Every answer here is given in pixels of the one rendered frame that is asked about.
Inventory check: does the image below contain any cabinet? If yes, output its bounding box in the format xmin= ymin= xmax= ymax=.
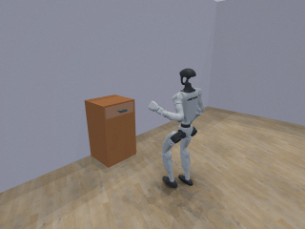
xmin=84 ymin=94 xmax=136 ymax=168

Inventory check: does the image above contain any robot right upper arm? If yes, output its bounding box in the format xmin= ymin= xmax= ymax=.
xmin=194 ymin=88 xmax=205 ymax=114

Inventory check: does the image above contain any left robot hand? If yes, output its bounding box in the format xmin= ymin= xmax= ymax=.
xmin=148 ymin=101 xmax=159 ymax=112

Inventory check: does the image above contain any robot left upper arm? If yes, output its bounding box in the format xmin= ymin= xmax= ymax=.
xmin=172 ymin=92 xmax=184 ymax=122

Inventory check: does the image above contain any robot left shin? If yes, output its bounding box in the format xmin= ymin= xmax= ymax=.
xmin=161 ymin=153 xmax=174 ymax=182

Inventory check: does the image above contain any left robot forearm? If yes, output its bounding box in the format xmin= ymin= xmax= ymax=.
xmin=155 ymin=106 xmax=181 ymax=121

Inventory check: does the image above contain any drawer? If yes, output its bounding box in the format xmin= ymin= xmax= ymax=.
xmin=105 ymin=101 xmax=133 ymax=119

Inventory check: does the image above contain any handle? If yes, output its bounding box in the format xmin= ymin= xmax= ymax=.
xmin=118 ymin=109 xmax=127 ymax=113

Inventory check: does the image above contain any right robot forearm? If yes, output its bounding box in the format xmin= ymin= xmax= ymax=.
xmin=191 ymin=112 xmax=203 ymax=121

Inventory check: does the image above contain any robot right thigh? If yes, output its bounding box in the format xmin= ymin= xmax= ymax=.
xmin=180 ymin=127 xmax=197 ymax=158

